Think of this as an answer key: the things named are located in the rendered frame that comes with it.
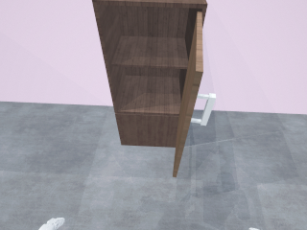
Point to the handle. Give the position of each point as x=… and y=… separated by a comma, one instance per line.
x=211, y=98

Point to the cupboard door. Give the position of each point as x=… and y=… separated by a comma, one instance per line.
x=190, y=90

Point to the left robot hand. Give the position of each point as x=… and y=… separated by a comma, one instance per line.
x=53, y=224

